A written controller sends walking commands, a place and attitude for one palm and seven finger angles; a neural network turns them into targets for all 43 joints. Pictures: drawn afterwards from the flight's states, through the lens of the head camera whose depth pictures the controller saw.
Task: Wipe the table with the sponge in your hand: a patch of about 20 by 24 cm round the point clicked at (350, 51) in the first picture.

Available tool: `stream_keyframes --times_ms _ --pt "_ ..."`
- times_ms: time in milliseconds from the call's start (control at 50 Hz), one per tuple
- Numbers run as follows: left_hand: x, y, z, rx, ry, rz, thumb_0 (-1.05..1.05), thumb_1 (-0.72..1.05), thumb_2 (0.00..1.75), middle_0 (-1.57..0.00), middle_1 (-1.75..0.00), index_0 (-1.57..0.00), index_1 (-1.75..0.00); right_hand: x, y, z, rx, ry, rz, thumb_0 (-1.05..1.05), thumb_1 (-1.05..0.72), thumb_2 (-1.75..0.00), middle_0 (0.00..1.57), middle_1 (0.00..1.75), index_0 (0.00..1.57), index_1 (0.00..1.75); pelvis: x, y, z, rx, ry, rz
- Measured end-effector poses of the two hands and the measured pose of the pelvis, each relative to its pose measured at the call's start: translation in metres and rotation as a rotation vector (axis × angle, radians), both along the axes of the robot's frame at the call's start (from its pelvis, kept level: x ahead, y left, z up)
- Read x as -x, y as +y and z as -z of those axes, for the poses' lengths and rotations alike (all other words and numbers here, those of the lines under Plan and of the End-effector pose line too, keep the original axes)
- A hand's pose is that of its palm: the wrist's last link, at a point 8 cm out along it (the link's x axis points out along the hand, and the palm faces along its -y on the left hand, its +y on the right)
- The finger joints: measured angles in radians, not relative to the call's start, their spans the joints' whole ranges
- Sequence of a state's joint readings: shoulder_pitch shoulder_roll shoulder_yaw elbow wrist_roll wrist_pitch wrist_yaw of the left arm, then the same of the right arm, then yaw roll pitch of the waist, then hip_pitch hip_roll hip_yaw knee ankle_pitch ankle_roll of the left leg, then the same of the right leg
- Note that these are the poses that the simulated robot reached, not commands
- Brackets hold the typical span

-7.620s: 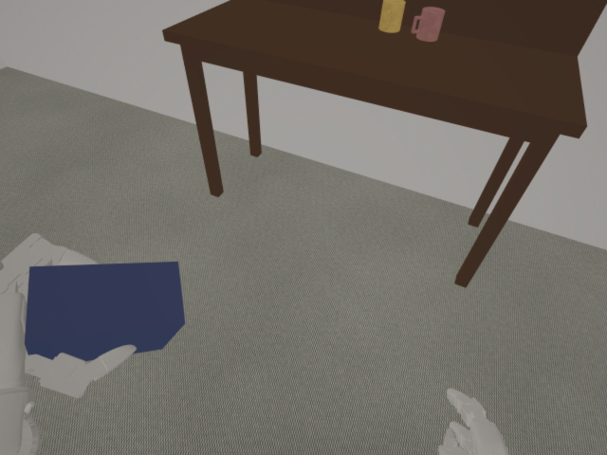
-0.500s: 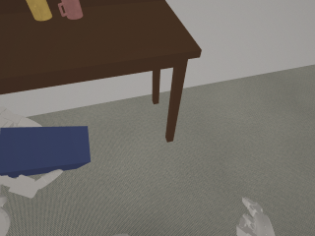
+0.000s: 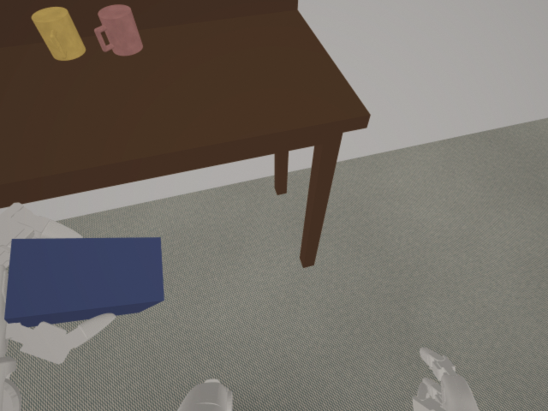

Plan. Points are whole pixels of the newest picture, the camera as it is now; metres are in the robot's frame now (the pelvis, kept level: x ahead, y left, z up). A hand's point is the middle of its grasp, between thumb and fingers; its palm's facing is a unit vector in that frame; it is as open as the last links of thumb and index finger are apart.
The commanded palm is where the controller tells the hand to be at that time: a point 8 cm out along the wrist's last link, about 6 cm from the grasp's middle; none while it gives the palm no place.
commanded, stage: take the last steps up to it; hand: left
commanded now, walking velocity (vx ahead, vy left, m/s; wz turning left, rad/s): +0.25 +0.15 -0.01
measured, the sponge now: (109, 281) +0.23 +0.19 +0.14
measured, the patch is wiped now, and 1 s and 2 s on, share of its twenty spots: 0.00 0.00 0.00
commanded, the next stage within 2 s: come to a stop and stand still in 0.42 s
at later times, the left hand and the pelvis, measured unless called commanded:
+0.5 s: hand (42, 192) +0.32 +0.29 +0.16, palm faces +0.37 -0.80 -0.48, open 10.8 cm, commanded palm +0.27 +0.34 +0.18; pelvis +0.11 +0.06 -0.01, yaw -1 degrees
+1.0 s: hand (40, 182) +0.34 +0.30 +0.17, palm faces +0.32 -0.81 -0.49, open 10.8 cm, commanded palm +0.28 +0.35 +0.18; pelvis +0.11 +0.07 -0.01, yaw -3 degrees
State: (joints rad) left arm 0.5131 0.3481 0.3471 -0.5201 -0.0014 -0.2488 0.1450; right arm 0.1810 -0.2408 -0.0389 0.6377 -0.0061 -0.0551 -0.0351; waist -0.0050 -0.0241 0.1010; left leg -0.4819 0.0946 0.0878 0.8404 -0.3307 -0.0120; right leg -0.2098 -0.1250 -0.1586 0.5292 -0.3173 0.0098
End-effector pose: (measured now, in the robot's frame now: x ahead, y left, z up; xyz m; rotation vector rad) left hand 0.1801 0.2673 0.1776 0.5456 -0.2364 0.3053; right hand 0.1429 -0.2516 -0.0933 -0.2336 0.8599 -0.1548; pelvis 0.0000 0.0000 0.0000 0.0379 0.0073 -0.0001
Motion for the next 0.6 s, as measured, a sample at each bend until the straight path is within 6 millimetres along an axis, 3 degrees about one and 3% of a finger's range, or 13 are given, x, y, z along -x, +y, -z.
stream_keyframes --times_ms 100,200,340,400,460,600 --pt "-0.03 0.025 -0.008 -0.042 -0.096 0.059 -0.01 -0.54 1.01 -0.65 -1.37 -0.66 -1.37 -0.034 0.012 -0.01 0.074 -0.082 0.041 0.02 -0.9 -0.9 0.2 0.3 0.2 0.3 -0.031 0.031 0.013 0.017 -0.014 0.022" --pt "-0.068 0.055 -0.007 -0.044 -0.138 0.037 -0.01 -0.54 1.01 -0.65 -1.37 -0.66 -1.37 -0.06 0.048 -0.009 0.002 -0.13 0.076 0.01 -0.9 -0.9 0.2 0.3 0.2 0.3 -0.049 0.045 0.014 0.024 -0.012 0.034" --pt "-0.086 0.048 -0.013 -0.03 -0.082 0.046 -0.01 -0.54 1.01 -0.65 -1.37 -0.66 -1.37 -0.079 0.094 0.005 -0.125 -0.121 0.026 0.01 -0.9 -0.9 0.2 0.3 0.2 0.3 -0.076 0.051 0.01 0.03 0.007 0.034" --pt "-0.091 0.044 -0.011 -0.064 -0.062 0.044 -0.01 -0.54 1.01 -0.65 -1.37 -0.66 -1.37 -0.087 0.099 0.022 -0.143 -0.077 0.004 0.01 -0.9 -0.9 0.2 0.3 0.2 0.3 -0.089 0.051 0.016 0.031 0.001 0.021" --pt "-0.099 0.054 -0.007 -0.038 -0.036 0.012 0.0 -0.54 1.01 -0.65 -1.37 -0.66 -1.37 -0.092 0.098 0.028 -0.134 -0.009 -0.007 0.01 -0.9 -0.9 0.2 0.3 0.2 0.3 -0.099 0.057 0.012 0.019 -0.003 0.014" --pt "-0.124 0.085 -0.001 -0.005 -0.017 -0.023 0.0 -0.54 1.01 -0.65 -1.37 -0.66 -1.37 -0.116 0.091 0.007 -0.024 0.013 -0.003 0.02 -0.9 -0.9 0.2 0.3 0.2 0.3 -0.121 0.08 0.003 -0.005 -0.003 0.008"
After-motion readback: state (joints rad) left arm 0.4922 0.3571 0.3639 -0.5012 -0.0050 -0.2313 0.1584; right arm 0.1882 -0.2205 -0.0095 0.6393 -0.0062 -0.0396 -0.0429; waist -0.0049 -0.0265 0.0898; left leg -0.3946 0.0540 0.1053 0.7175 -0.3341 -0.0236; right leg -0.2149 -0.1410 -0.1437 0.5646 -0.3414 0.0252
